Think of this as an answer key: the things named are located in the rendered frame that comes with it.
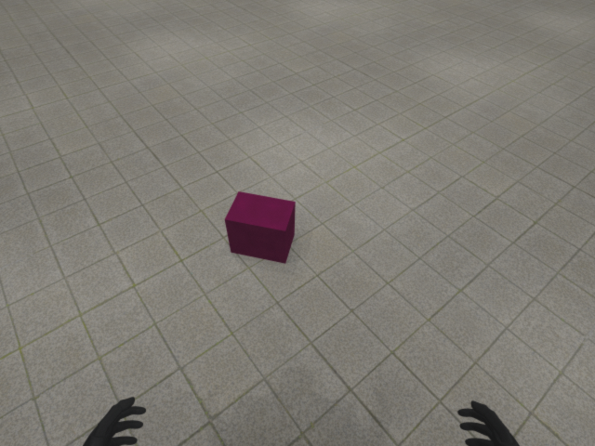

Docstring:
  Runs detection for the carton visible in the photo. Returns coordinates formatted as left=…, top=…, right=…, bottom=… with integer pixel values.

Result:
left=225, top=191, right=296, bottom=263

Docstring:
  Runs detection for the robot left hand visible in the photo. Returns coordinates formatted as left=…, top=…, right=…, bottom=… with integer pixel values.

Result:
left=83, top=397, right=146, bottom=446

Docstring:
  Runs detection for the robot right hand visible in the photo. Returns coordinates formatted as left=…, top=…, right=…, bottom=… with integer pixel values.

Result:
left=457, top=400, right=520, bottom=446

